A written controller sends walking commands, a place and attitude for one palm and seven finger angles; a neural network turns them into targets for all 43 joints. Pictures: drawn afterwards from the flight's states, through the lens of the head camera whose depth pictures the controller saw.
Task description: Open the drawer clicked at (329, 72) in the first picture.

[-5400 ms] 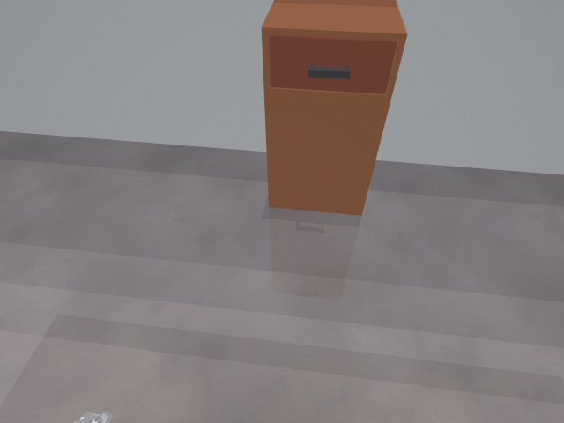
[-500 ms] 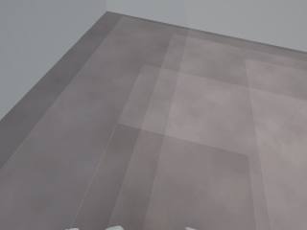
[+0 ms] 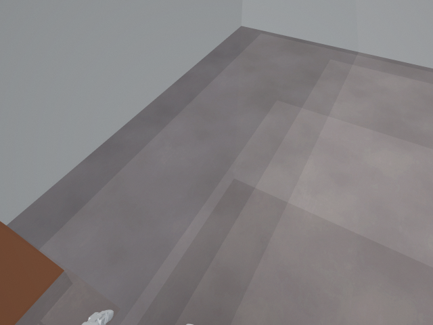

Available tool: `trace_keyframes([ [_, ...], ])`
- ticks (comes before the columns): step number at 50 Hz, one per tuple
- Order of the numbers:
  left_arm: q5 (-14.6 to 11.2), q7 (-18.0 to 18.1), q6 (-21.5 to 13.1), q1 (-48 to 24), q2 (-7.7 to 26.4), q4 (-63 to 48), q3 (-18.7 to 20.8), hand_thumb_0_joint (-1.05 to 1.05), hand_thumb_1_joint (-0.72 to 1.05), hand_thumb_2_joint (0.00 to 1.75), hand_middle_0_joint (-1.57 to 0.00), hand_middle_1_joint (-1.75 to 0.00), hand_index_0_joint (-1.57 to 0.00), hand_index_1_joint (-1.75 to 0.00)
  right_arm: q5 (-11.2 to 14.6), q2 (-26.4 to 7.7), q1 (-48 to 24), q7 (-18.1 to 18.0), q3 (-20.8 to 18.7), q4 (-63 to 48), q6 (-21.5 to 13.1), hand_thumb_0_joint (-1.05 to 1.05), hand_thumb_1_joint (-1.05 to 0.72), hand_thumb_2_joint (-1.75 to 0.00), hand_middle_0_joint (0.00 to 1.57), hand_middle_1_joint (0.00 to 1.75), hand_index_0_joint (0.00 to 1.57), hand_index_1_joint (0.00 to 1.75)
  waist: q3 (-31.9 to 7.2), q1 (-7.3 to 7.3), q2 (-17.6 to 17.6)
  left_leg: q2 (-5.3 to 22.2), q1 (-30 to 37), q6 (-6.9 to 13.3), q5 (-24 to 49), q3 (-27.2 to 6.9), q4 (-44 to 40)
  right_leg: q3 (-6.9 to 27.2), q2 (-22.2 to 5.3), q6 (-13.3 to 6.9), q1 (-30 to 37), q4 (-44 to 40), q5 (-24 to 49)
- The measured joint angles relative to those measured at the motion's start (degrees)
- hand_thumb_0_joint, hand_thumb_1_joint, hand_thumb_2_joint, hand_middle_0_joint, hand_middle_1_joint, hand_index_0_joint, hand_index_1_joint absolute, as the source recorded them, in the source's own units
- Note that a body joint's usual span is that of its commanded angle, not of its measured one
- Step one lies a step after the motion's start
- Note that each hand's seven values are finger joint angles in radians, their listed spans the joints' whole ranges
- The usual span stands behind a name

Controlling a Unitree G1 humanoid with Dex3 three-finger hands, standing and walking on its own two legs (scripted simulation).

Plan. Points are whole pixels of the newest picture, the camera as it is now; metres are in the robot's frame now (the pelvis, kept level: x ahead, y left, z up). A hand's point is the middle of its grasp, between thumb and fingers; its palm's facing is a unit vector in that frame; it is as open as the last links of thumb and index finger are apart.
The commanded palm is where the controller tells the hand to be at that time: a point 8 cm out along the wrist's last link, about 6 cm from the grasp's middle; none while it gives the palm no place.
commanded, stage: turn to face it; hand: left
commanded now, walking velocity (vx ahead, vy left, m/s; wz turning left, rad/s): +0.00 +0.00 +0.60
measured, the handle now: out of the picture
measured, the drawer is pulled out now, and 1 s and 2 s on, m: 0.00 0.00 0.00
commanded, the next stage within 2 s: take the last steps up to it in 1.72 s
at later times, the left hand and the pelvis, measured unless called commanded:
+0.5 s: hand out of the picture -0.08 +0.24 -0.18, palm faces +0.38 -0.89 -0.26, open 7.4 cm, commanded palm none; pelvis -0.02 +0.03 +0.00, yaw +20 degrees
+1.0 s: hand out of the picture -0.01 +0.25 -0.13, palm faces +0.57 -0.77 -0.29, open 7.4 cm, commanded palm none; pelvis +0.00 +0.00 +0.00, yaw +38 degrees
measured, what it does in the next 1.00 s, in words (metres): steps on the spot, turning left: left foot, then right foot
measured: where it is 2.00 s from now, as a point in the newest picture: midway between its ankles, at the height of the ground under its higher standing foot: outside the picture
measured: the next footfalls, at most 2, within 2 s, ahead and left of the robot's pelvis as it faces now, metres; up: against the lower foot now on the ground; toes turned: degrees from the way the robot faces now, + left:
left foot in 0.42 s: -0.02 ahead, +0.13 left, +0.00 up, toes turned +25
right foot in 0.94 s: +0.10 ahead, -0.07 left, +0.00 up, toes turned +34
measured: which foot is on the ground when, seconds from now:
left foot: up 0.00-0.40, down 0.42-0.92, up 0.94-1.00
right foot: down 0.00-0.44, up 0.46-0.92, down 0.94-1.00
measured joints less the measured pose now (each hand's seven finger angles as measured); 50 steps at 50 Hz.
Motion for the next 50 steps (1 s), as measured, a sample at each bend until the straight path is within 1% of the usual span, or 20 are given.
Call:
trace_keyframes([
  [2, 0.2, 0.1, 0.0, 0.4, -1.1, -0.2, -0.8, 0.0, 0.91, 0.9, -0.2, -0.3, -0.2, -0.3, -0.2, -0.7, 0.0, 0.0, -0.7, 0.2, 0.7, 0.0, -0.91, -0.9, 0.2, 0.3, 0.21, 0.3, 0.2, -0.03, 1.0, 0.1, -3.9, -1.0, -8.6, 1.2, 11.3, -2.0, -0.5, -1.6, 0.3, 1.0, 0.3],
  [3, 0.2, 0.1, 0.1, 0.9, -1.5, -0.2, -1.0, 0.0, 0.91, 0.9, -0.2, -0.3, -0.2, -0.3, -0.4, -1.0, 0.1, 0.2, -0.8, 0.4, 1.0, 0.0, -0.91, -0.9, 0.2, 0.3, 0.2, 0.3, 0.2, 0.03, 1.1, 0.5, -5.5, -1.3, -10.0, 2.4, 17.2, -2.8, -1.0, -1.8, 0.9, 0.6, 0.1],
  [6, 0.3, 0.1, -0.1, 2.0, -2.2, 0.2, -1.5, 0.0, 0.91, 0.9, -0.2, -0.3, -0.2, -0.3, -0.5, -1.6, 0.1, 0.8, -1.0, 0.9, 1.3, 0.0, -0.91, -0.9, 0.2, 0.3, 0.2, 0.3, 0.6, -0.16, 1.0, 2.8, -8.3, -2.7, -8.0, 5.2, 29.8, -5.2, -2.2, -1.8, 3.1, -1.7, 0.6],
  [8, 0.4, 0.1, -0.4, 2.3, -2.4, 0.4, -1.7, 0.0, 0.91, 0.9, -0.2, -0.3, -0.2, -0.3, -0.4, -1.7, 0.0, 1.0, -0.9, 1.1, 1.3, 0.0, -0.91, -0.9, 0.2, 0.3, 0.2, 0.3, 1.1, -0.25, 0.4, 4.5, -8.2, -3.7, -7.2, 6.2, 32.4, -6.7, -3.1, -1.9, 4.0, -2.5, 0.9],
  [11, 0.5, 0.0, -0.8, 3.0, -2.4, 0.7, -1.9, 0.0, 0.91, 0.9, -0.2, -0.3, -0.2, -0.3, -0.3, -1.6, -0.4, 1.1, -0.7, 1.6, 1.7, 0.0, -0.91, -0.9, 0.2, 0.3, 0.2, 0.3, 1.8, 0.12, -0.5, 6.4, -6.3, -4.5, -8.3, 7.1, 30.7, -8.8, -4.6, -1.8, 4.5, -2.7, 0.7],
  [14, 0.8, -0.2, -0.8, 3.6, -2.2, 1.1, -2.0, 0.0, 0.91, 0.9, -0.2, -0.3, -0.2, -0.3, -0.2, -1.5, -1.6, 1.1, -0.4, 2.1, 2.1, 0.0, -0.91, -0.9, 0.2, 0.3, 0.2, 0.3, 2.5, 0.79, -1.2, 7.4, -3.4, -4.7, -10.3, 8.1, 25.2, -10.9, -6.0, -1.3, 4.3, -2.2, 0.4],
  [19, 1.0, -0.4, -0.4, 4.6, -0.4, 2.0, -1.3, 0.0, 0.9, 0.9, -0.2, -0.3, -0.2, -0.3, 0.2, -0.9, -4.4, 1.0, 0.7, 1.4, 1.3, 0.01, -0.91, -0.9, 0.2, 0.3, 0.2, 0.3, 3.6, 2.44, -2.9, 7.4, 3.0, -3.7, -11.8, 11.2, 11.3, -14.0, -8.4, 0.3, 3.0, 0.6, -1.0],
  [21, 0.8, -0.4, -0.1, 5.2, 0.8, 2.4, -0.6, 0.0, 0.9, 0.9, -0.2, -0.3, -0.2, -0.3, 0.2, -0.8, -5.0, 1.1, 1.1, 0.4, 0.4, 0.01, -0.91, -0.9, 0.2, 0.3, 0.2, 0.3, 3.4, 2.72, -3.6, 6.9, 6.8, -2.9, -6.7, 12.6, 2.5, -15.3, -9.7, 1.5, 1.9, 3.7, -2.6],
  [22, 0.5, -0.5, 0.3, 5.4, 1.6, 2.7, -0.2, 0.0, 0.9, 0.9, -0.2, -0.3, -0.2, -0.3, 0.1, -0.6, -5.4, 1.1, 1.1, 0.0, -0.3, 0.01, -0.91, -0.9, 0.2, 0.3, 0.2, 0.3, 3.4, 2.77, -4.4, 6.2, 7.2, -0.4, -6.1, 12.9, 0.8, -14.7, -10.7, 1.9, 0.3, 7.0, -3.6],
  [24, 0.4, -0.3, 1.8, 4.8, 3.1, 3.5, 0.6, 0.0, 0.91, 0.9, -0.2, -0.3, -0.2, -0.3, 0.2, 0.2, -6.2, 0.9, 1.5, -0.6, -1.4, 0.0, -0.91, -0.9, 0.2, 0.3, 0.2, 0.3, 3.9, 3.19, -5.6, 5.3, 6.2, 2.0, -6.7, 12.5, 2.7, -9.5, -10.0, 2.9, -4.2, 17.5, -11.5],
  [25, 0.4, -0.1, 2.4, 4.5, 3.5, 4.0, 0.8, 0.01, 0.91, 0.9, -0.2, -0.3, -0.2, -0.3, 0.2, 0.4, -6.2, 0.6, 1.7, -0.9, -1.8, 0.0, -0.91, -0.9, 0.2, 0.3, 0.2, 0.3, 3.8, 3.11, -5.4, 5.4, 6.2, 2.4, -6.6, 11.8, 2.7, -7.3, -8.8, 3.1, -6.4, 22.8, -13.0],
  [27, 0.3, -0.2, 2.8, 3.6, 4.1, 4.4, 1.3, 0.01, 0.91, 0.9, -0.2, -0.3, -0.2, -0.3, 0.2, 0.8, -5.7, 0.0, 1.9, -1.2, -2.2, 0.0, -0.91, -0.9, 0.2, 0.3, 0.2, 0.3, 3.5, 2.83, -4.9, 5.3, 7.0, 2.5, -5.6, 10.4, 0.9, -4.4, -7.0, 3.5, -9.8, 30.2, -11.3],
  [30, 0.3, -0.5, 2.4, 2.5, 4.4, 3.7, 1.5, 0.01, 0.91, 0.9, -0.19, -0.3, -0.2, -0.3, 0.1, 1.2, -4.8, -0.4, 2.3, -1.0, -2.2, 0.0, -0.91, -0.9, 0.2, 0.3, 0.2, 0.3, 3.0, 2.65, -4.3, 4.7, 8.7, 2.7, -3.3, 8.6, -2.9, -2.2, -5.8, 4.1, -12.5, 33.6, -6.8],
  [34, 0.3, -0.6, 1.9, 0.7, 4.2, 2.2, 1.3, 0.01, 0.91, 0.9, -0.19, -0.3, -0.19, -0.3, 0.1, 1.6, -3.3, -0.4, 2.5, -0.6, -2.0, 0.0, -0.91, -0.9, 0.2, 0.3, 0.21, 0.3, 2.2, 2.12, -3.8, 3.5, 9.9, 3.0, -1.3, 6.3, -6.1, -0.5, -5.0, 4.7, -13.1, 31.1, -4.1],
  [39, 0.1, -0.4, 1.8, -1.7, 3.0, 0.7, 0.8, 0.01, 0.91, 0.9, -0.19, -0.3, -0.19, -0.3, -0.2, 1.9, -1.2, -0.3, 2.1, -0.1, -1.6, 0.0, -0.91, -0.9, 0.2, 0.3, 0.21, 0.3, 1.7, 0.61, -2.7, 2.1, 9.6, 2.9, -0.5, 3.1, -6.5, 0.6, -3.1, 4.7, -10.8, 23.7, -5.8],
  [43, -0.3, -0.2, 1.2, -3.2, 1.6, -0.6, 0.1, 0.01, 0.91, 0.9, -0.19, -0.3, -0.19, -0.3, -0.4, 1.6, 0.3, -0.3, 1.6, 0.5, -1.0, 0.0, -0.91, -0.9, 0.2, 0.3, 0.21, 0.3, 1.6, -0.68, -1.4, 1.2, 8.3, 2.0, -0.9, 0.4, -4.8, 0.7, -0.9, 3.9, -6.8, 14.1, -6.5],
  [45, -0.5, -0.2, 0.5, -3.5, 0.9, -1.4, -0.4, 0.01, 0.91, 0.9, -0.19, -0.3, -0.2, -0.3, -0.2, 1.1, 1.1, -0.4, 1.2, 0.9, -0.7, 0.0, -0.91, -0.9, 0.2, 0.3, 0.21, 0.3, 1.4, -1.01, -0.6, 0.5, 7.2, 1.3, -1.6, -1.0, -3.0, 0.2, 0.1, 3.4, -3.4, 6.4, -2.9],
  [46, -0.5, -0.2, 0.0, -3.2, 0.8, -1.9, -0.7, 0.0, 0.91, 0.9, -0.2, -0.3, -0.2, -0.3, 0.0, 1.0, 1.7, -0.3, 1.0, 0.9, -0.6, 0.0, -0.91, -0.9, 0.2, 0.3, 0.21, 0.3, 1.0, -1.01, -0.7, -0.2, 6.3, 0.9, -2.3, -1.5, -1.4, 0.0, 0.0, 2.9, -1.1, 1.3, 0.2],
  [47, -0.3, -0.1, -0.7, -3.1, 0.6, -2.2, -0.9, 0.0, 0.91, 0.9, -0.2, -0.3, -0.2, -0.3, 0.2, 0.8, 2.0, -0.3, 0.8, 1.0, -0.5, 0.0, -0.91, -0.9, 0.2, 0.3, 0.21, 0.3, 0.9, -0.8, -0.7, -0.4, 4.8, 0.4, -3.9, -1.2, 1.5, -0.1, -0.3, 1.4, -0.4, -0.7, 2.4],
  [50, 0.1, 0.0, -0.9, -2.5, -1.0, -2.2, -1.8, 0.0, 0.91, 0.9, -0.2, -0.3, -0.2, -0.3, 0.0, -0.6, 2.1, -0.2, -0.3, 1.5, 0.5, 0.0, -0.91, -0.9, 0.2, 0.3, 0.21, 0.3, 1.3, -1.31, 1.4, 0.5, -1.0, -1.2, -13.4, 1.2, 18.5, -3.1, -1.0, -1.3, 0.1, 1.4, 0.3],
])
